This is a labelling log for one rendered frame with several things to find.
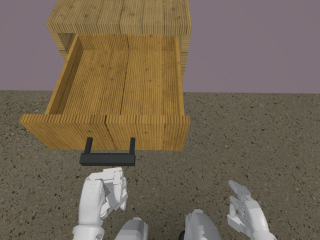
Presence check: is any left robot hand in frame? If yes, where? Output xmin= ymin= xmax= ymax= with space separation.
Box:
xmin=78 ymin=167 xmax=128 ymax=227

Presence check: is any right robot hand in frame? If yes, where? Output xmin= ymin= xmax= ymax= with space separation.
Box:
xmin=227 ymin=180 xmax=270 ymax=239

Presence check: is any drawer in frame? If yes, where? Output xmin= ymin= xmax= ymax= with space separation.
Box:
xmin=19 ymin=33 xmax=190 ymax=151

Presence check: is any robot left thigh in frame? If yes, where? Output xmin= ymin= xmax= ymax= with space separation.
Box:
xmin=114 ymin=219 xmax=149 ymax=240

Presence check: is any robot left forearm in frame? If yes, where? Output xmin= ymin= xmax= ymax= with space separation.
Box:
xmin=72 ymin=224 xmax=105 ymax=240

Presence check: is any robot right thigh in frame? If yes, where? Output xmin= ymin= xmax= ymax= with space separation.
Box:
xmin=185 ymin=212 xmax=222 ymax=240

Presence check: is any cabinet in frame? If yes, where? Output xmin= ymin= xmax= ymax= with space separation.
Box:
xmin=45 ymin=0 xmax=192 ymax=87

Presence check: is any robot right forearm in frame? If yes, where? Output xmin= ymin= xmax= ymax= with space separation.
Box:
xmin=250 ymin=230 xmax=277 ymax=240

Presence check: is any robot thigh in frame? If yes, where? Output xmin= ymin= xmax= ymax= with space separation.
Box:
xmin=114 ymin=219 xmax=149 ymax=240
xmin=185 ymin=212 xmax=222 ymax=240

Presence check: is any handle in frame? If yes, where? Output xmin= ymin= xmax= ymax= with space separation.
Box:
xmin=79 ymin=137 xmax=136 ymax=166

